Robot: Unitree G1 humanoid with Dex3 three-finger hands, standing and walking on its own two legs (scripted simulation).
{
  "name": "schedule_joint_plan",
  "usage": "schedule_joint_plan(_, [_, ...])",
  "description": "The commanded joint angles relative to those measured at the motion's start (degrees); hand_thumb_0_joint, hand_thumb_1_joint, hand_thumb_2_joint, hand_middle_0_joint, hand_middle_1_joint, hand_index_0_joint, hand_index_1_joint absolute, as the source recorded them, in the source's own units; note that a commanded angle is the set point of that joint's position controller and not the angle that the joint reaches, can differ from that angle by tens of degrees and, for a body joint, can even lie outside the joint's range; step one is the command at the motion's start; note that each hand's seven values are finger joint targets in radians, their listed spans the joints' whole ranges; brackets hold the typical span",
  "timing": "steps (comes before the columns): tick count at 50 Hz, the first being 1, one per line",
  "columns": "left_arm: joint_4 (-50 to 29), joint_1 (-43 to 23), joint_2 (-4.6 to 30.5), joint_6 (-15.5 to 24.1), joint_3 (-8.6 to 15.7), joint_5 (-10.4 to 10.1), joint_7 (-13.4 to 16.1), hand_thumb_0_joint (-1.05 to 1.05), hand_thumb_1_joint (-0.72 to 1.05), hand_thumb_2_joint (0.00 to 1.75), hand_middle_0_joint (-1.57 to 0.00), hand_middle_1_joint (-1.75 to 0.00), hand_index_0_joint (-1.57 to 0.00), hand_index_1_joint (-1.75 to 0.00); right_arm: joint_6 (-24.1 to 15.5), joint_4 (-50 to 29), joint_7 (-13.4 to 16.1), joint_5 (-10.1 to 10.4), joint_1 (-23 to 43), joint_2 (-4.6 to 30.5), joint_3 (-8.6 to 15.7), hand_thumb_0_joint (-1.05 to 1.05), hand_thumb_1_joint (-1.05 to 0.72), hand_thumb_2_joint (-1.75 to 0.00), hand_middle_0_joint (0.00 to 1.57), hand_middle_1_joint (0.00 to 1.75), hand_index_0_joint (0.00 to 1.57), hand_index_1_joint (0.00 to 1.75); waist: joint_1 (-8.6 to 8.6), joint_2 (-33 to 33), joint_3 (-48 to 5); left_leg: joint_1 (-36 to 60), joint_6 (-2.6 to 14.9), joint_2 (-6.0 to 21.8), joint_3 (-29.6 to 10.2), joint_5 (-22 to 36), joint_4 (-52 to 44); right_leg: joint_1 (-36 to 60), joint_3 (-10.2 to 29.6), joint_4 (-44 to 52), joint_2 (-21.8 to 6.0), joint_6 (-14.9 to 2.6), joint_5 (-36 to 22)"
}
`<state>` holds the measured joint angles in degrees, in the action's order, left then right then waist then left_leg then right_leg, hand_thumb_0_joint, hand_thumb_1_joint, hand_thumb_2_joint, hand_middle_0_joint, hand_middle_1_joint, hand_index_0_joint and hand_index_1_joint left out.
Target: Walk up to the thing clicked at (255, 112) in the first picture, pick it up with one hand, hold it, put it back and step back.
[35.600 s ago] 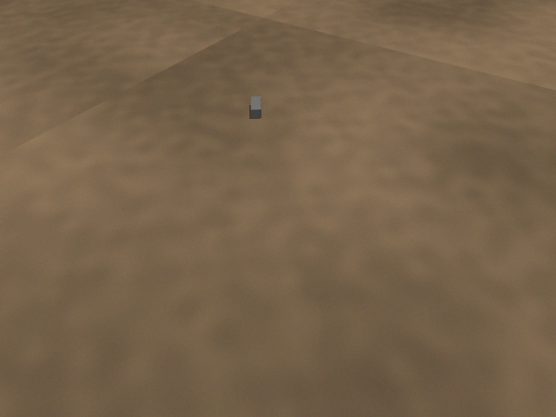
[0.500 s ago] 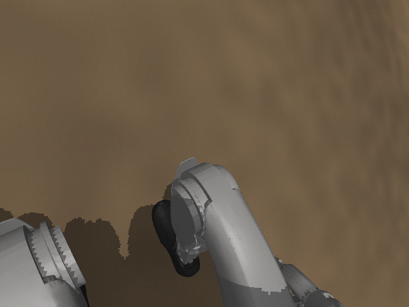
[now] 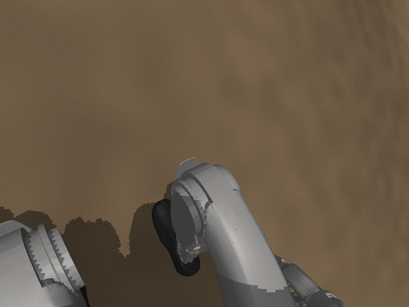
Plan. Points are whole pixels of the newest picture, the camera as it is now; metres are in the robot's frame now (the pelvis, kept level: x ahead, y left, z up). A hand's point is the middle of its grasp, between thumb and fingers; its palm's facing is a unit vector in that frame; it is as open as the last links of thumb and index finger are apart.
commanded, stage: rest palm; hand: left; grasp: from above
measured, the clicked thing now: out of the picture +0.47 +0.41 -0.28
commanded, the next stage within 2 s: go down in 0.68 s
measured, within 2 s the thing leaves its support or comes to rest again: neither
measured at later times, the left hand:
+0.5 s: hand out of the picture +0.45 +0.40 -0.23, palm faces -0.44 -0.14 -0.89, open 14.0 cm
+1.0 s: hand out of the picture +0.47 +0.41 -0.21, palm faces -0.38 -0.13 -0.91, open 14.0 cm
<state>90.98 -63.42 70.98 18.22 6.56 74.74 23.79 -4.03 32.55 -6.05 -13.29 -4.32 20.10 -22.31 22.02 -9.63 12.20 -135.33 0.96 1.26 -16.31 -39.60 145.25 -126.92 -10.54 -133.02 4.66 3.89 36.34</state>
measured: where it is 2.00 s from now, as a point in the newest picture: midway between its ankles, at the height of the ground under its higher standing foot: (134, 280)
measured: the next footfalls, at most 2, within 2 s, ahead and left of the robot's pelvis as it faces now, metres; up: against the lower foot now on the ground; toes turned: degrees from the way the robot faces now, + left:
none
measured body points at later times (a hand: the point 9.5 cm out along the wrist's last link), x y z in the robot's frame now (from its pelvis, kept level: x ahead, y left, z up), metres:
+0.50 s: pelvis +0.00 +0.00 +0.00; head +0.28 +0.16 +0.31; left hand +0.47 +0.40 -0.18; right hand +0.07 -0.25 -0.05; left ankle +0.07 +0.12 -0.28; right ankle +0.13 -0.12 -0.28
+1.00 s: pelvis +0.00 +0.00 +0.00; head +0.28 +0.16 +0.32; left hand +0.49 +0.41 -0.16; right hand +0.08 -0.26 -0.05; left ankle +0.07 +0.12 -0.28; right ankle +0.13 -0.12 -0.28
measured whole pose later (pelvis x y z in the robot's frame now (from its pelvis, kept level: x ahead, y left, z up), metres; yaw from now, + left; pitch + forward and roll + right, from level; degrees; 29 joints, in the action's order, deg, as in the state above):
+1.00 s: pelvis +0.00 +0.00 +0.00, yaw +0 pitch +28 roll -17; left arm 86.9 -63.2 70.4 17.1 8.2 75.2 22.3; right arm -4.1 32.7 -6.6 -13.0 -5.0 19.8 -20.4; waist 21.4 -8.5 10.6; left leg -135.8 1.1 1.2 -16.1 -39.9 145.3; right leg -127.1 -10.5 -133.1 4.2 3.7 36.7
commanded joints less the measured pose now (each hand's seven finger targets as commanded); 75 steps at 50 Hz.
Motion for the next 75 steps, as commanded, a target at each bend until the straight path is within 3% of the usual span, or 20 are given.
schedule_joint_plan(1, [-8.6, -12.2, 15.3, 0.3, 0.9, -1.3, 1.2, 0.00, -0.48, 0.94, -0.07, -1.02, -0.07, -1.01, 0.7, 1.7, 1.1, 0.0, -10.9, 20.0, 6.3, 0.00, -0.89, -0.90, 0.20, 0.30, 0.20, 0.30, 3.33, 35.9, -36.7, 33.0, -1.09, 3.0, 4.7, 14.5, -14.6, 17.0, -5.7, 10.4, 0.8, -5.00, -12.1])
schedule_joint_plan(6, [-6.7, -10.5, 14.9, 0.5, 1.0, -1.2, 1.0, 0.00, -0.50, 0.96, -0.06, -1.00, -0.06, -1.00, 0.9, 1.5, 0.9, 0.0, -10.8, 18.8, 5.2, 0.00, -0.90, -0.90, 0.20, 0.30, 0.20, 0.30, 2.94, 34.8, -36.2, 32.7, -1.15, 3.0, 4.4, 15.5, -14.3, 17.2, -5.8, 10.4, 0.7, -5.11, -12.7])
schedule_joint_plan(10, [-10.1, -13.3, 16.0, 1.3, 1.5, -1.1, 1.3, 0.00, -0.49, 0.95, -0.06, -1.01, -0.07, -1.00, 1.2, 0.9, 1.2, -0.2, -10.1, 20.4, 6.2, 0.00, -0.89, -0.90, 0.20, 0.30, 0.20, 0.30, 2.86, 36.2, -37.5, 34.6, -1.35, 3.1, 4.0, 18.4, -14.4, 17.1, -6.1, 10.0, 0.6, -5.21, -14.6])
schedule_joint_plan(21, [-7.8, -12.3, 16.2, 0.2, 1.6, -0.3, 2.2, 0.00, -0.48, 0.95, -0.06, -1.01, -0.07, -1.00, 0.8, 1.1, 0.9, -0.1, -10.4, 19.5, 5.9, 0.00, -0.89, -0.90, 0.20, 0.30, 0.20, 0.30, 2.45, 36.5, -37.4, 34.0, -1.31, 3.2, 4.1, 14.5, -15.4, 16.7, -6.0, 9.8, 0.8, -5.25, -11.9])
schedule_joint_plan(27, [-6.2, -11.3, 13.2, 0.0, -0.1, -1.4, 2.1, 0.00, -0.48, 0.95, -0.06, -1.01, -0.07, -1.00, 0.1, 1.3, 0.9, 0.3, -9.9, 19.2, 6.2, 0.00, -0.89, -0.90, 0.20, 0.30, 0.20, 0.30, 2.87, 34.3, -34.8, 31.1, -1.08, 2.9, 4.4, 11.5, -15.0, 15.3, -5.9, 10.1, 0.9, -5.20, -10.4])
schedule_joint_plan(32, [-6.4, -11.4, 14.1, 0.1, 0.5, -1.0, 1.9, 0.00, -0.48, 0.95, -0.07, -1.02, -0.07, -1.01, 0.0, 1.8, 0.8, 0.3, -9.9, 19.2, 5.9, 0.00, -0.89, -0.90, 0.20, 0.30, 0.20, 0.30, 2.53, 35.8, -34.5, 32.4, -1.65, 3.2, 3.8, 13.6, -15.3, 14.3, -6.0, 9.5, 0.6, -5.37, -11.2])
schedule_joint_plan(34, [-10.0, -13.6, 16.1, 0.9, 1.8, -1.0, 2.4, 0.00, -0.49, 0.95, -0.06, -1.01, -0.07, -1.00, 0.3, 1.7, 0.9, 0.1, -9.7, 20.3, 6.5, 0.00, -0.89, -0.90, 0.20, 0.30, 0.20, 0.30, 2.27, 37.1, -37.3, 34.3, -1.90, 3.3, 3.6, 15.8, -15.3, 15.7, -6.2, 9.3, 0.4, -5.37, -13.0])
schedule_joint_plan(38, [-7.7, -12.1, 14.5, 0.4, 1.2, -0.7, 2.4, 0.00, -0.47, 0.93, -0.06, -1.01, -0.07, -1.00, 0.2, 2.1, 0.6, 0.0, -10.4, 19.3, 6.3, 0.00, -0.89, -0.90, 0.20, 0.30, 0.20, 0.30, 2.96, 36.3, -36.7, 33.3, -1.39, 3.1, 4.3, 15.4, -14.7, 16.1, -5.9, 9.6, 0.7, -5.07, -12.8])
schedule_joint_plan(43, [-12.6, -14.4, 18.4, -0.2, 3.3, -0.2, 2.1, 0.00, -0.55, 1.01, -0.05, -1.11, -0.06, -1.10, 0.1, 1.6, 0.7, 0.1, -11.1, 19.8, 6.9, 0.00, -0.92, -0.90, 0.20, 0.30, 0.20, 0.30, 1.59, 39.2, -40.8, 35.4, -1.42, 3.0, 5.0, 17.5, -14.4, 17.9, -5.3, 9.8, 0.5, -5.36, -14.1])
schedule_joint_plan(45, [-12.6, -14.0, 17.0, -0.8, 3.0, -0.3, 1.5, 0.00, -0.56, 1.02, -0.05, -1.11, -0.05, -1.10, 0.1, 1.5, 0.5, 0.3, -11.2, 19.4, 7.6, 0.00, -0.91, -0.90, 0.20, 0.30, 0.20, 0.30, 1.35, 40.3, -40.9, 37.3, -1.81, 3.2, 4.8, 18.8, -14.9, 16.4, -5.3, 9.5, 0.3, -5.52, -14.3])
schedule_joint_plan(47, [-10.3, -12.1, 15.2, -1.7, 2.9, -0.7, 0.4, 0.00, -0.55, 1.00, -0.05, -1.11, -0.06, -1.10, 0.3, 1.4, 0.3, 0.4, -11.9, 19.8, 8.3, 0.00, -0.92, -0.90, 0.20, 0.30, 0.20, 0.30, 2.11, 38.0, -38.1, 34.4, -1.62, 2.9, 4.9, 16.6, -14.8, 14.9, -5.3, 10.3, 0.3, -5.62, -12.7])
schedule_joint_plan(48, [-9.9, -10.9, 16.3, -2.1, 4.1, -0.8, 0.0, 0.00, -0.55, 1.01, -0.05, -1.09, -0.05, -1.08, 0.5, 1.5, 0.2, 0.6, -12.0, 18.5, 7.5, 0.00, -0.91, -0.90, 0.20, 0.30, 0.20, 0.30, 1.39, 37.0, -38.5, 32.8, -1.41, 3.0, 5.3, 16.0, -14.9, 16.7, -5.3, 10.6, 0.5, -5.41, -12.7])
schedule_joint_plan(51, [-16.7, -12.5, 15.0, -2.6, 3.2, -1.5, -2.9, 0.00, -0.55, 1.01, -0.05, -1.10, -0.05, -1.09, 1.3, 0.1, 0.4, 1.0, -11.5, 19.3, 9.6, 0.00, -0.92, -0.90, 0.20, 0.30, 0.20, 0.30, -0.63, 40.3, -41.4, 35.2, -1.87, 2.6, 5.5, 17.5, -16.1, 15.8, -5.0, 10.7, 0.0, -6.01, -13.4])
schedule_joint_plan(53, [-16.5, -8.4, 16.6, -3.4, 5.2, -1.8, -5.1, 0.00, -0.55, 1.01, -0.05, -1.10, -0.05, -1.09, 2.1, 0.0, 0.3, 1.5, -12.6, 19.9, 10.4, 0.00, -0.92, -0.90, 0.20, 0.30, 0.20, 0.30, -1.52, 40.2, -42.5, 37.1, -1.92, 2.6, 5.0, 19.3, -16.6, 15.3, -4.7, 10.6, -0.1, -6.04, -13.1])
schedule_joint_plan(56, [-24.3, -10.2, 16.4, -3.1, 7.4, -3.4, -7.7, 0.00, -0.54, 1.00, -0.05, -1.09, -0.06, -1.08, 3.6, -0.8, 0.3, 1.9, -13.5, 19.7, 12.1, 0.00, -0.92, -0.90, 0.20, 0.30, 0.20, 0.30, -2.35, 40.5, -46.7, 38.2, -1.89, 2.0, 5.2, 21.1, -16.8, 16.8, -4.4, 11.4, -0.5, -6.39, -14.1])
schedule_joint_plan(58, [-30.3, -13.0, 11.1, -2.7, 4.3, -4.9, -10.1, 0.00, -0.54, 0.99, -0.05, -1.09, -0.06, -1.08, 4.0, -2.6, 0.3, 2.5, -12.3, 18.6, 12.8, 0.00, -0.91, -0.90, 0.20, 0.30, 0.20, 0.30, -2.33, 40.3, -47.6, 37.8, -1.46, 1.7, 5.9, 20.0, -17.1, 16.7, -3.8, 12.5, -0.6, -6.53, -14.0])
schedule_joint_plan(59, [-30.8, -11.9, 10.6, -2.7, 4.0, -5.2, -11.1, 0.00, -0.54, 1.00, -0.05, -1.08, -0.05, -1.07, 4.3, -2.1, 0.3, 2.9, -12.8, 18.3, 13.1, 0.00, -0.91, -0.90, 0.20, 0.30, 0.20, 0.30, -2.89, 40.3, -47.7, 38.0, -1.39, 1.5, 6.1, 19.4, -17.8, 16.5, -3.6, 12.5, -0.7, -6.63, -13.6])
schedule_joint_plan(62, [-32.9, -8.4, 11.8, -3.1, 5.9, -6.0, -14.0, 0.00, -0.54, 1.00, -0.05, -1.06, -0.05, -1.06, 5.6, -1.6, 0.5, 3.8, -14.6, 18.0, 15.2, 0.00, -0.91, -0.90, 0.20, 0.30, 0.20, 0.30, -5.28, 39.2, -49.5, 38.0, -1.15, 1.0, 7.3, 19.1, -19.3, 16.8, -2.6, 13.2, -0.8, -6.55, -13.1])
schedule_joint_plan(68, [-42.8, -9.7, 6.7, -5.3, 4.1, -9.9, -20.1, 0.00, -0.54, 1.00, -0.06, -1.05, -0.06, -1.05, 8.9, -2.7, 1.4, 6.2, -15.4, 15.6, 18.5, 0.00, -0.91, -0.90, 0.20, 0.30, 0.20, 0.30, -7.86, 39.1, -54.1, 41.0, -0.69, 0.2, 8.2, 12.3, -26.6, 15.9, -0.4, 17.1, -1.3, -7.24, -8.2])
schedule_joint_plan(75, [-42.9, -7.5, 0.0, -6.1, 0.6, -13.9, -27.0, 0.00, -0.54, 0.99, -0.06, -1.04, -0.06, -1.04, 11.6, -1.4, 3.5, 8.4, -15.3, 13.1, 19.5, 0.00, -0.91, -0.90, 0.20, 0.30, 0.20, 0.30, -6.84, 31.2, -49.3, 41.0, 0.66, -0.1, 7.3, 7.7, -33.1, 16.3, 1.2, 21.5, -1.9, -6.90, -6.8])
